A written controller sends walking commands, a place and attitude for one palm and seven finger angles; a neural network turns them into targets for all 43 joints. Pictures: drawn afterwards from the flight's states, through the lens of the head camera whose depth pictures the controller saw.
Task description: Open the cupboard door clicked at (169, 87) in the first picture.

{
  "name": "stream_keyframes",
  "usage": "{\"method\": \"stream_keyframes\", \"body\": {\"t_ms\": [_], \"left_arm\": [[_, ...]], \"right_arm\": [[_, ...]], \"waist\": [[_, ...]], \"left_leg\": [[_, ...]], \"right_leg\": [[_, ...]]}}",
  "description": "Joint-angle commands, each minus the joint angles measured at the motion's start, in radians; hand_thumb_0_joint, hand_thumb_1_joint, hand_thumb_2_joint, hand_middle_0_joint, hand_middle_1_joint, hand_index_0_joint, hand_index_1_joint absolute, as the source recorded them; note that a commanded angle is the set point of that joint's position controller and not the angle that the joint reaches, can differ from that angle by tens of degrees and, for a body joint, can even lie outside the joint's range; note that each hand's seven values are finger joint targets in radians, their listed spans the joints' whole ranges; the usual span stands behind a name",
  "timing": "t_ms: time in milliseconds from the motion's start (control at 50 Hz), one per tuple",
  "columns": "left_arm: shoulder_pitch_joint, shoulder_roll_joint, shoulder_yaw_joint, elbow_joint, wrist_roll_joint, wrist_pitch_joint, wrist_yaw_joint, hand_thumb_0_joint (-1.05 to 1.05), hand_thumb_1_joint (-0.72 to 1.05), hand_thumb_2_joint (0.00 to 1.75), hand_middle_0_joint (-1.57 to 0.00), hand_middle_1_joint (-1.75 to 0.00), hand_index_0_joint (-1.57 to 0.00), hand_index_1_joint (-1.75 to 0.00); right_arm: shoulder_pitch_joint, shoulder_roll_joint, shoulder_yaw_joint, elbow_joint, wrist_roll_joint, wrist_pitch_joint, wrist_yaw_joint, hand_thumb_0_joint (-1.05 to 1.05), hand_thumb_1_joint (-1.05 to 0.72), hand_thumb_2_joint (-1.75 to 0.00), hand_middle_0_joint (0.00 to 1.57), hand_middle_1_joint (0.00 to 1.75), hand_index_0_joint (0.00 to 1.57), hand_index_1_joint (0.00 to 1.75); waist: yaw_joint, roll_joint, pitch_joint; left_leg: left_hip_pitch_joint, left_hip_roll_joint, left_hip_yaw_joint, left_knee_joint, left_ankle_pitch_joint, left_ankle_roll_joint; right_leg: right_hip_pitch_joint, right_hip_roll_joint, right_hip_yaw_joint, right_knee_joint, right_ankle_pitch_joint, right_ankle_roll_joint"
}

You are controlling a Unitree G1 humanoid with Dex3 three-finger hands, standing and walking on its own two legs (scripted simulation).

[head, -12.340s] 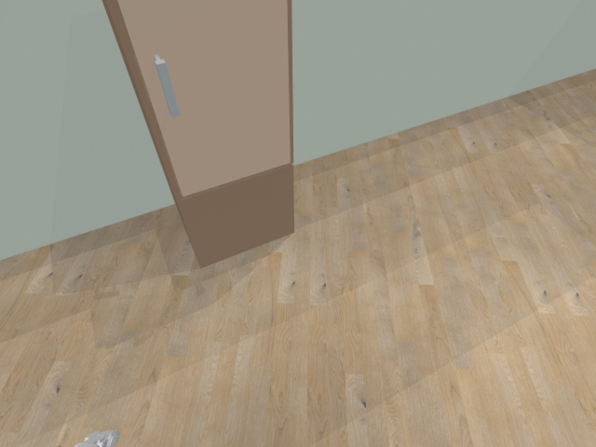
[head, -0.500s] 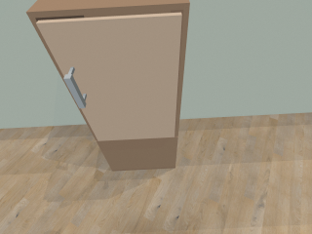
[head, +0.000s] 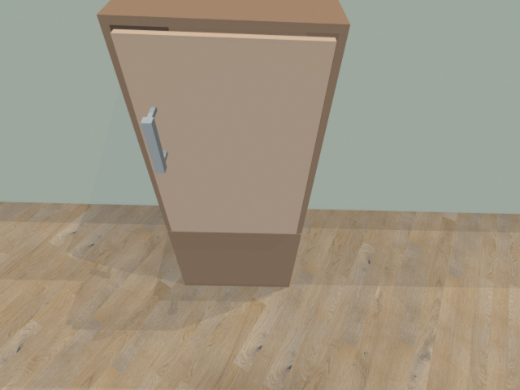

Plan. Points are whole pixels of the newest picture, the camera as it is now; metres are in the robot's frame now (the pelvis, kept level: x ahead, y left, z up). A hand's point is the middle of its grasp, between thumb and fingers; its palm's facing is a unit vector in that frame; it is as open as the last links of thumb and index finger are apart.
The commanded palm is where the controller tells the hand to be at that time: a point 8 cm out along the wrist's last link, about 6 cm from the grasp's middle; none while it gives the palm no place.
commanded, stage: come to a stop and stand still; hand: left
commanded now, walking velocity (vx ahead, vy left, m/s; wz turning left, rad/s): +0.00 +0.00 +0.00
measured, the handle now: (157, 140) +0.57 +0.28 +0.04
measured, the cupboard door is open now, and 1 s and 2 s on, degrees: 0 0 0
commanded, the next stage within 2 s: look again from close up in 0.62 s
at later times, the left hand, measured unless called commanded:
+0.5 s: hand out of the picture +0.02 +0.17 -0.17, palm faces +0.03 -0.98 -0.18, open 7.3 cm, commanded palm none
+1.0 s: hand out of the picture +0.03 +0.19 -0.17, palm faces +0.01 -0.98 -0.21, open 7.4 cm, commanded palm none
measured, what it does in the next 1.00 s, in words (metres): stands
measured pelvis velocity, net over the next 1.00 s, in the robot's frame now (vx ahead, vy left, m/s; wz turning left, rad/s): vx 0.02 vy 0.02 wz -0.02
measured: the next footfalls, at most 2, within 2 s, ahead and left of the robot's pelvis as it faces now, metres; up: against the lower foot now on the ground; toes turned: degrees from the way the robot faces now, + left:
none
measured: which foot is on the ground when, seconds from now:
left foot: down 0.00-1.00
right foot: down 0.00-1.00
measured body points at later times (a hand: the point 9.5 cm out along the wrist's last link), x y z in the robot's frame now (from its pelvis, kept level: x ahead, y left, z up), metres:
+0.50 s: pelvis +0.02 +0.00 +0.00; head +0.04 +0.00 +0.45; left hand +0.02 +0.22 -0.16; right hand +0.00 -0.20 -0.16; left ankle -0.04 +0.13 -0.74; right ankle +0.03 -0.13 -0.74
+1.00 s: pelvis +0.02 +0.02 +0.00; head +0.03 +0.00 +0.45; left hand +0.04 +0.24 -0.16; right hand +0.03 -0.21 -0.17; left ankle -0.04 +0.13 -0.74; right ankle +0.03 -0.13 -0.74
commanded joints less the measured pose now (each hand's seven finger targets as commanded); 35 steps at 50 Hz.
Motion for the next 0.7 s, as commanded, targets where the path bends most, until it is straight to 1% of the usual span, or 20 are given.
{"method": "stream_keyframes", "body": {"t_ms": [0,20,40,60,100,200,280,320,340,380,420,440,460,520,540,560,580,680], "left_arm": [[0.048,0.066,-0.01,-0.01,-0.003,-0.039,0.004,0.0,0.9,0.9,-0.2,-0.3,-0.2,-0.3],[0.046,0.067,-0.013,0.001,-0.003,-0.041,0.006,0.0,0.9,0.9,-0.2,-0.3,-0.2,-0.3],[0.041,0.064,-0.015,0.006,-0.005,-0.042,0.007,0.0,0.9,0.9,-0.2,-0.3,-0.2,-0.3],[0.04,0.06,-0.017,0.011,-0.006,-0.045,0.009,0.0,0.9,0.9,-0.2,-0.3,-0.2,-0.3],[0.047,0.054,-0.019,0.02,-0.008,-0.048,0.012,0.0,0.9,0.9,-0.2,-0.3,-0.2,-0.3],[0.062,0.04,-0.022,0.039,-0.01,-0.051,0.017,0.0,0.9,0.9,-0.2,-0.3,-0.2,-0.3],[0.065,0.03,-0.023,0.047,-0.01,-0.051,0.02,0.0,0.9,0.9,-0.2,-0.3,-0.2,-0.3],[0.07,0.027,-0.023,0.049,-0.01,-0.053,0.021,0.0,0.9,0.9,-0.2,-0.3,-0.2,-0.3],[0.073,0.024,-0.023,0.049,-0.01,-0.052,0.022,0.0,0.9,0.9,-0.2,-0.3,-0.2,-0.3],[0.075,0.022,-0.024,0.049,-0.011,-0.053,0.023,0.0,0.9,0.9,-0.2,-0.3,-0.2,-0.3],[0.072,0.023,-0.024,0.05,-0.011,-0.053,0.023,0.0,0.9,0.9,-0.2,-0.3,-0.2,-0.3],[0.071,0.02,-0.023,0.046,-0.01,-0.052,0.023,0.0,0.9,0.9,-0.2,-0.3,-0.2,-0.3],[0.072,0.022,-0.024,0.046,-0.011,-0.053,0.024,0.0,0.9,0.9,-0.2,-0.3,-0.2,-0.3],[0.072,0.026,-0.023,0.044,-0.012,-0.057,0.025,0.0,0.9,0.9,-0.2,-0.3,-0.2,-0.3],[0.072,0.025,-0.023,0.043,-0.012,-0.056,0.025,0.0,0.9,0.9,-0.2,-0.3,-0.2,-0.3],[0.07,0.026,-0.023,0.041,-0.011,-0.057,0.025,0.0,0.9,0.9,-0.2,-0.3,-0.2,-0.3],[0.072,0.027,-0.023,0.042,-0.012,-0.058,0.026,0.0,0.9,0.9,-0.2,-0.3,-0.2,-0.3],[0.064,0.032,-0.022,0.04,-0.011,-0.058,0.026,0.0,0.9,0.9,-0.2,-0.3,-0.2,-0.3]], "right_arm": [[0.009,-0.117,-0.009,-0.019,0.011,-0.024,-0.015,0.0,-0.9,-0.9,0.2,0.3,0.2,0.3],[0.022,-0.111,-0.009,-0.01,0.011,-0.023,-0.015,0.0,-0.9,-0.9,0.2,0.3,0.2,0.3],[0.046,-0.103,-0.007,-0.001,0.014,-0.022,-0.015,0.0,-0.9,-0.9,0.2,0.3,0.2,0.3],[0.061,-0.1,-0.005,0.009,0.014,-0.025,-0.016,0.0,-0.9,-0.9,0.2,0.3,0.2,0.3],[0.075,-0.094,-0.001,0.021,0.015,-0.03,-0.018,0.0,-0.9,-0.9,0.2,0.3,0.2,0.3],[0.096,-0.082,0.003,0.042,0.016,-0.038,-0.023,0.0,-0.9,-0.9,0.2,0.3,0.2,0.3],[0.112,-0.069,0.004,0.057,0.016,-0.038,-0.025,0.0,-0.9,-0.9,0.2,0.3,0.2,0.3],[0.12,-0.063,0.004,0.063,0.016,-0.041,-0.027,0.0,-0.9,-0.9,0.2,0.3,0.2,0.3],[0.12,-0.06,0.004,0.065,0.016,-0.039,-0.028,0.0,-0.9,-0.9,0.2,0.3,0.2,0.3],[0.127,-0.057,0.004,0.069,0.016,-0.04,-0.028,0.0,-0.9,-0.9,0.2,0.3,0.2,0.3],[0.132,-0.054,0.003,0.072,0.015,-0.038,-0.028,0.0,-0.9,-0.9,0.2,0.3,0.2,0.3],[0.134,-0.051,0.002,0.072,0.016,-0.038,-0.028,0.0,-0.9,-0.9,0.2,0.3,0.2,0.3],[0.131,-0.051,0.002,0.074,0.016,-0.038,-0.028,0.0,-0.9,-0.9,0.2,0.3,0.2,0.3],[0.139,-0.052,0.001,0.075,0.015,-0.04,-0.028,0.0,-0.9,-0.9,0.2,0.3,0.2,0.3],[0.139,-0.052,0.0,0.076,0.015,-0.04,-0.029,0.0,-0.9,-0.9,0.2,0.3,0.2,0.3],[0.138,-0.051,0.0,0.077,0.016,-0.041,-0.029,0.0,-0.9,-0.9,0.2,0.3,0.2,0.3],[0.136,-0.05,0.0,0.077,0.015,-0.04,-0.029,0.0,-0.9,-0.9,0.2,0.3,0.2,0.3],[0.134,-0.054,-0.001,0.077,0.015,-0.039,-0.029,0.0,-0.9,-0.9,0.2,0.3,0.2,0.3]], "waist": [[0.004,0.116,0.048],[-0.003,0.06,0.059],[-0.012,0.031,0.064],[-0.017,0.031,0.051],[-0.018,0.041,0.033],[-0.018,0.052,0.017],[-0.019,0.037,0.043],[-0.02,0.049,0.035],[-0.016,0.038,0.045],[-0.019,0.041,0.043],[-0.022,0.033,0.055],[-0.019,0.034,0.059],[-0.019,0.042,0.053],[-0.023,0.032,0.031],[-0.021,0.036,0.029],[-0.022,0.044,0.034],[-0.02,0.033,0.032],[-0.024,0.038,0.049]], "left_leg": [[-0.137,0.112,-0.095,-0.181,0.02,0.053],[-0.118,0.096,-0.075,-0.155,0.031,0.041],[-0.1,0.094,-0.069,-0.149,0.062,0.039],[-0.08,0.094,-0.061,-0.142,0.096,0.035],[-0.054,0.097,-0.056,-0.138,0.144,0.033],[-0.03,0.104,-0.045,-0.134,0.207,0.031],[-0.041,0.101,-0.041,-0.135,0.195,0.03],[-0.034,0.102,-0.037,-0.132,0.219,0.029],[-0.033,0.103,-0.036,-0.128,0.218,0.031],[-0.03,0.102,-0.034,-0.124,0.224,0.03],[-0.036,0.1,-0.034,-0.123,0.217,0.028],[-0.041,0.103,-0.032,-0.127,0.209,0.03],[-0.037,0.101,-0.032,-0.126,0.213,0.029],[-0.02,0.1,-0.031,-0.116,0.244,0.028],[-0.019,0.102,-0.031,-0.115,0.257,0.029],[-0.021,0.102,-0.03,-0.114,0.262,0.028],[-0.014,0.101,-0.03,-0.113,0.261,0.028],[-0.017,0.101,-0.031,-0.118,0.255,0.027]], "right_leg": [[0.123,-0.02,0.04,-0.107,0.074,-0.009],[0.107,-0.026,0.058,-0.127,0.076,-0.014],[0.097,-0.028,0.063,-0.137,0.083,-0.018],[0.096,-0.033,0.064,-0.137,0.101,-0.019],[0.106,-0.035,0.06,-0.135,0.129,-0.02],[0.125,-0.037,0.052,-0.123,0.174,-0.02],[0.124,-0.034,0.052,-0.125,0.169,-0.021],[0.134,-0.038,0.051,-0.121,0.193,-0.024],[0.131,-0.033,0.051,-0.122,0.192,-0.024],[0.129,-0.036,0.051,-0.119,0.2,-0.025],[0.127,-0.035,0.053,-0.119,0.202,-0.026],[0.131,-0.032,0.049,-0.122,0.193,-0.025],[0.132,-0.035,0.051,-0.121,0.198,-0.026],[0.144,-0.037,0.051,-0.114,0.236,-0.03],[0.149,-0.036,0.048,-0.113,0.242,-0.029],[0.149,-0.037,0.048,-0.112,0.245,-0.029],[0.147,-0.039,0.049,-0.113,0.25,-0.03],[0.142,-0.036,0.051,-0.116,0.242,-0.031]]}}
